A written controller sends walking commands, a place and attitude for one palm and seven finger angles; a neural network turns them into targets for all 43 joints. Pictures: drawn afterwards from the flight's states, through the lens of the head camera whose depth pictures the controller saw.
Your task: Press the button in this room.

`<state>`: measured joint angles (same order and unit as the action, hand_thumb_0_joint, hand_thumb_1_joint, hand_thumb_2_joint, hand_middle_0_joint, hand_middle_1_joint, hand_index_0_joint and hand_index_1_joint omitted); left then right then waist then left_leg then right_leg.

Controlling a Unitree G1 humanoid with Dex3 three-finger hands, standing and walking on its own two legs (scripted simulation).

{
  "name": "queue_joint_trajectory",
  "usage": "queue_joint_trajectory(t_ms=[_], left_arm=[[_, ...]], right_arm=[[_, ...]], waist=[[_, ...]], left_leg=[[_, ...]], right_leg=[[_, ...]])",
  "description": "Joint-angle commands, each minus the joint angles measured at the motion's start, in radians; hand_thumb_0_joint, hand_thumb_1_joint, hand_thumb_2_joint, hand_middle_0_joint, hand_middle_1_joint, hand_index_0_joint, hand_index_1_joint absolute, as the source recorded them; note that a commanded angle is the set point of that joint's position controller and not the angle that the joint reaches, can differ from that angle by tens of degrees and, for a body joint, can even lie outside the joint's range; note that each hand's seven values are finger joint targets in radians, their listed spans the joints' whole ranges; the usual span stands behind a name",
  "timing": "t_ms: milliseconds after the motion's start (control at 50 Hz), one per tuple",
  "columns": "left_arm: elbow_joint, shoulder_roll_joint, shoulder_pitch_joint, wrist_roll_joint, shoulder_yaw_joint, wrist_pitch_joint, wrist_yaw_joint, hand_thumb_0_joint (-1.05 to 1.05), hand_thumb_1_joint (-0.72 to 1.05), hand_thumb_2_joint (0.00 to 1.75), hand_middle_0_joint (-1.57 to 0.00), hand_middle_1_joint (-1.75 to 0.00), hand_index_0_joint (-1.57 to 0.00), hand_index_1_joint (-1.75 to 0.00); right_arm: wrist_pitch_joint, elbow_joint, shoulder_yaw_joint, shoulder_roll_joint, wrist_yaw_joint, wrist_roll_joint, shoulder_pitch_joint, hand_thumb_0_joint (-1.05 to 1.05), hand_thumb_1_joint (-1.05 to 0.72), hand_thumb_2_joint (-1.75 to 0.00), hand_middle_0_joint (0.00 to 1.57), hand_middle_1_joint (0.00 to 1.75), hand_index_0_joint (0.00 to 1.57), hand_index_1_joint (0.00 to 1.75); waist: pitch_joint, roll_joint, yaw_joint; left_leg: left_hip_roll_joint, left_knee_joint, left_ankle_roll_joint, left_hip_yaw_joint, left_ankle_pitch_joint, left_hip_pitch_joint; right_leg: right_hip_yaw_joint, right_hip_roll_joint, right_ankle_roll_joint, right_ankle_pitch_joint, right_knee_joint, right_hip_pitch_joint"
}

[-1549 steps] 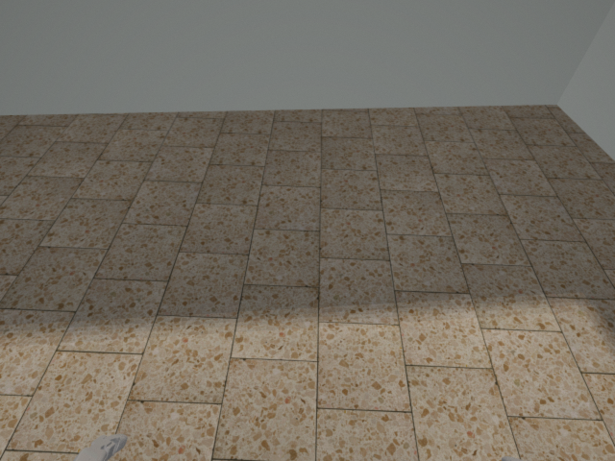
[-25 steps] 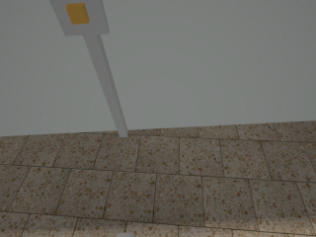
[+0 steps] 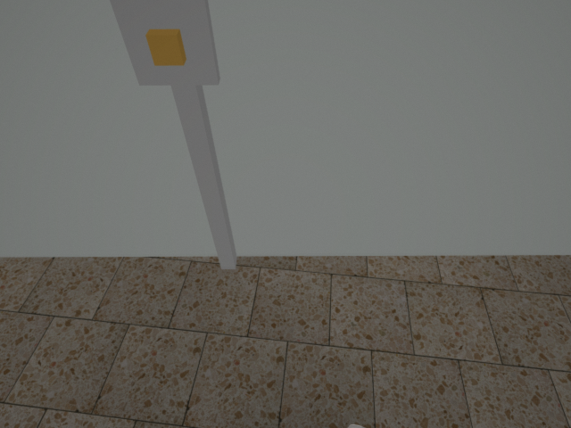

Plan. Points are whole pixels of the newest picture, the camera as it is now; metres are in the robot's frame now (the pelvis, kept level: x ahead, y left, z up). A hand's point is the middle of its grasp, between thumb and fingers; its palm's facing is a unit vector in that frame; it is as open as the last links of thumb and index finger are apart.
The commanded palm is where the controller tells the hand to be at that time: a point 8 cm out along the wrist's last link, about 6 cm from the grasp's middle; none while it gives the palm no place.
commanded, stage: take the last steps up to it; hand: left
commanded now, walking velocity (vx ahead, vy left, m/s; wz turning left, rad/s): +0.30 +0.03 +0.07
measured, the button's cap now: (167, 46) +0.79 +0.28 +0.16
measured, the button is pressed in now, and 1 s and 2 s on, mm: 0 0 0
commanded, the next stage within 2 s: come to a stop and stand still in 0.66 s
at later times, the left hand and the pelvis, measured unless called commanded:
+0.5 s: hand out of the picture +0.08 +0.15 -0.17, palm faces +0.16 -0.97 -0.15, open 7.3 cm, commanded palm none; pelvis +0.16 +0.00 +0.00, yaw +4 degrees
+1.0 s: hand (176, 303) +0.37 +0.24 -0.17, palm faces +0.06 -0.97 -0.22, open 7.3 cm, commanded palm none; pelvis +0.30 +0.05 +0.00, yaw +2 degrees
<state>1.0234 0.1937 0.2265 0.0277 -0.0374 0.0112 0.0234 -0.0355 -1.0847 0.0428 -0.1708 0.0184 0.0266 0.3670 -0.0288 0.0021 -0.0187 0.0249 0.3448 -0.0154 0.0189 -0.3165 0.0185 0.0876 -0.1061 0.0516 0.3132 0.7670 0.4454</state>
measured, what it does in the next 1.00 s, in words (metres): walks ahead: right foot, then left foot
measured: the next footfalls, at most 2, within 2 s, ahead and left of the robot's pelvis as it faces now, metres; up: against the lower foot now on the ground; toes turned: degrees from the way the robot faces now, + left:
right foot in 0.06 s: +0.12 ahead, -0.13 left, +0.00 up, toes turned -7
left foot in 0.56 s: +0.31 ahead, +0.15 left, +0.00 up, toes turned +12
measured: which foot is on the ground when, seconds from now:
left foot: down 0.00-0.06, up 0.08-0.54, down 0.56-1.00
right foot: up 0.00-0.04, down 0.06-0.58, up 0.60-1.00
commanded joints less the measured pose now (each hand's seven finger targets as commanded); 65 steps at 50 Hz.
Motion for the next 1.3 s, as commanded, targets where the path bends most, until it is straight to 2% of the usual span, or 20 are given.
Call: queue_joint_trajectory(t_ms=[0,20,40,60,100,140,220,460,520,560,580,640,700,860,980,1020,1060,1080,1140,1280], left_arm=[[-0.045,0.070,0.057,-0.008,-0.024,-0.051,0.002,0.00,0.90,0.90,-0.20,-0.30,-0.20,-0.30],[-0.005,0.111,0.182,-0.002,-0.034,-0.065,-0.004,0.00,0.90,0.90,-0.20,-0.30,-0.20,-0.30],[0.035,0.215,0.315,0.008,-0.056,-0.078,-0.018,0.00,0.90,0.90,-0.20,-0.30,-0.20,-0.30],[0.043,0.253,0.354,-0.010,-0.059,-0.074,-0.027,0.00,0.90,0.90,-0.20,-0.30,-0.20,-0.30],[0.016,0.183,0.194,-0.016,-0.053,-0.075,-0.033,0.00,0.90,0.90,-0.20,-0.30,-0.20,-0.30],[-0.009,0.106,0.108,-0.012,-0.029,-0.081,-0.036,0.00,0.90,0.90,-0.20,-0.30,-0.20,-0.30],[0.013,0.058,0.130,-0.007,-0.016,-0.096,-0.039,0.00,0.90,0.90,-0.20,-0.30,-0.20,-0.30],[0.087,0.102,0.235,0.000,-0.027,-0.092,-0.048,0.00,0.90,0.90,-0.20,-0.30,-0.20,-0.30],[0.084,0.096,0.200,-0.009,-0.025,-0.083,-0.049,0.00,0.90,0.90,-0.20,-0.30,-0.20,-0.30],[0.051,0.012,0.235,-0.023,-0.005,-0.081,-0.041,0.00,0.90,0.90,-0.20,-0.30,-0.20,-0.30],[0.033,0.027,0.185,-0.018,-0.011,-0.077,-0.048,0.00,0.90,0.90,-0.20,-0.30,-0.20,-0.30],[0.052,0.014,0.113,-0.007,-0.020,-0.062,-0.034,0.00,0.90,0.90,-0.20,-0.30,-0.20,-0.30],[0.070,-0.016,0.165,-0.004,-0.018,-0.036,-0.029,0.00,0.90,0.90,-0.20,-0.30,-0.20,-0.30],[0.027,0.002,0.101,-0.009,-0.008,0.007,-0.052,0.00,0.90,0.90,-0.20,-0.30,-0.20,-0.30],[-0.027,0.052,0.037,-0.010,-0.015,0.009,-0.057,0.00,0.90,0.90,-0.20,-0.30,-0.20,-0.30],[-0.019,0.096,0.095,-0.006,-0.025,-0.009,-0.058,0.00,0.90,0.90,-0.20,-0.30,-0.20,-0.30],[-0.012,0.194,0.122,-0.007,-0.037,-0.024,-0.065,0.00,0.90,0.90,-0.20,-0.30,-0.20,-0.30],[-0.015,0.181,0.114,-0.010,-0.036,-0.026,-0.069,0.00,0.90,0.90,-0.20,-0.30,-0.20,-0.30],[-0.038,0.156,0.023,-0.010,-0.041,-0.018,-0.080,0.00,0.90,0.90,-0.20,-0.30,-0.20,-0.30],[-0.057,0.169,0.006,0.005,-0.052,-0.011,-0.073,0.00,0.90,0.90,-0.20,-0.30,-0.20,-0.30]], right_arm=[[-0.014,0.025,0.029,-0.158,0.005,-0.001,0.006,0.00,-0.90,-0.90,0.20,0.30,0.20,0.30],[-0.019,0.023,0.024,-0.133,0.001,-0.009,0.012,0.00,-0.90,-0.90,0.20,0.30,0.20,0.30],[-0.026,0.045,0.013,-0.066,-0.010,-0.019,0.036,0.00,-0.90,-0.90,0.20,0.30,0.20,0.30],[-0.018,0.077,0.017,-0.090,-0.012,-0.016,-0.014,0.00,-0.90,-0.90,0.20,0.30,0.20,0.30],[-0.007,0.054,0.032,-0.098,-0.022,-0.011,-0.051,0.00,-0.90,-0.90,0.20,0.30,0.20,0.30],[0.005,0.042,0.028,-0.068,-0.030,-0.005,-0.058,0.00,-0.90,-0.90,0.20,0.30,0.20,0.30],[0.029,0.013,0.025,-0.021,-0.039,0.000,0.003,0.00,-0.90,-0.90,0.20,0.30,0.20,0.30],[-0.004,0.121,0.011,-0.023,-0.057,-0.006,-0.263,0.00,-0.90,-0.90,0.20,0.30,0.20,0.30],[-0.021,0.049,0.029,-0.094,-0.036,0.000,-0.015,0.00,-0.90,-0.90,0.20,0.30,0.20,0.30],[-0.022,0.003,0.068,-0.268,-0.010,-0.002,0.184,0.00,-0.90,-0.90,0.20,0.30,0.20,0.30],[-0.010,0.003,0.062,-0.253,-0.006,-0.009,0.151,0.00,-0.90,-0.90,0.20,0.30,0.20,0.30],[-0.026,0.045,0.029,-0.120,0.000,-0.008,-0.038,0.00,-0.90,-0.90,0.20,0.30,0.20,0.30],[-0.040,0.038,0.016,-0.080,0.005,-0.012,-0.056,0.00,-0.90,-0.90,0.20,0.30,0.20,0.30],[-0.022,0.045,0.009,-0.082,0.023,-0.008,-0.090,0.00,-0.90,-0.90,0.20,0.30,0.20,0.30],[0.026,0.015,0.037,-0.122,0.027,-0.004,-0.057,0.00,-0.90,-0.90,0.20,0.30,0.20,0.30],[0.035,0.018,0.043,-0.112,0.022,-0.012,-0.050,0.00,-0.90,-0.90,0.20,0.30,0.20,0.30],[0.049,0.043,0.039,-0.045,0.013,-0.030,-0.025,0.00,-0.90,-0.90,0.20,0.30,0.20,0.30],[0.063,0.040,0.040,-0.045,0.017,-0.031,-0.048,0.00,-0.90,-0.90,0.20,0.30,0.20,0.30],[0.079,0.039,0.041,-0.060,0.012,-0.024,-0.077,0.00,-0.90,-0.90,0.20,0.30,0.20,0.30],[0.081,0.072,0.032,-0.059,-0.009,-0.019,-0.128,0.00,-0.90,-0.90,0.20,0.30,0.20,0.30]], waist=[[-0.025,-0.059,0.062],[0.036,0.042,0.114],[0.135,0.303,0.152],[0.112,0.314,0.156],[-0.018,0.194,0.105],[-0.097,0.093,0.054],[-0.080,0.117,0.013],[-0.078,0.146,0.070],[0.060,0.045,-0.052],[0.254,-0.320,-0.097],[0.208,-0.220,-0.087],[-0.003,-0.118,-0.016],[-0.017,-0.096,0.033],[-0.008,-0.103,0.050],[-0.036,-0.149,0.028],[0.027,-0.048,0.054],[0.114,0.189,0.050],[0.126,0.147,0.057],[0.106,0.152,0.044],[0.102,0.207,0.056]], left_leg=[[-0.215,0.054,-0.116,-0.137,0.175,0.209],[-0.144,0.241,-0.075,-0.073,0.150,0.299],[-0.025,0.542,-0.021,0.031,-0.091,0.493],[-0.011,0.740,-0.017,-0.014,-0.285,0.588],[-0.100,0.881,-0.020,-0.063,-0.104,0.610],[-0.140,0.864,0.002,-0.062,0.027,0.588],[-0.142,0.767,0.041,-0.004,0.125,0.541],[-0.107,0.299,0.027,0.094,0.093,0.478],[-0.066,0.129,-0.002,0.108,0.196,0.060],[-0.459,0.041,-0.170,-0.378,0.544,-0.291],[-0.481,0.020,-0.208,-0.333,0.531,-0.237],[-0.375,-0.068,-0.145,-0.164,0.407,0.090],[-0.310,-0.126,-0.112,-0.057,0.367,0.196],[-0.308,-0.029,-0.109,0.035,0.858,0.151],[-0.317,0.083,-0.101,-0.025,0.816,0.106],[-0.234,0.226,-0.033,0.024,0.606,0.140],[-0.035,0.526,0.050,0.088,-0.258,0.338],[-0.034,0.660,0.045,0.002,-0.331,0.341],[-0.045,0.828,0.058,-0.061,-0.240,0.434],[-0.045,0.578,0.079,-0.015,-0.155,0.366]], right_leg=[[0.038,0.050,-0.021,-0.089,-0.248,-0.270],[-0.032,0.001,-0.041,-0.078,-0.315,-0.456],[-0.382,-0.264,-0.125,0.007,-0.429,-0.648],[-0.590,-0.384,-0.186,0.049,-0.551,-0.597],[-0.515,-0.337,-0.175,0.289,-0.613,-0.393],[-0.336,-0.273,-0.153,0.157,-0.613,-0.250],[-0.097,-0.183,-0.126,-0.103,-0.608,-0.218],[-0.033,-0.211,-0.159,-0.458,-0.492,-0.417],[0.054,-0.138,-0.105,-0.539,-0.146,-0.296],[0.062,0.076,-0.037,0.305,0.365,0.078],[-0.023,0.036,-0.064,0.309,0.469,0.129],[-0.059,-0.038,-0.048,0.105,0.494,0.120],[-0.046,-0.030,-0.033,0.004,0.428,0.046],[-0.044,0.008,-0.004,-0.064,0.119,-0.029],[-0.018,0.030,-0.031,-0.037,-0.148,-0.116],[-0.059,-0.021,-0.043,-0.454,-0.314,-0.246],[-0.308,-0.331,-0.245,-1.158,-0.311,-0.396],[-0.289,-0.345,-0.295,-1.133,-0.336,-0.375],[-0.244,-0.276,-0.271,-0.969,-0.337,-0.362],[-0.201,-0.205,-0.224,-0.552,-0.402,-0.301]])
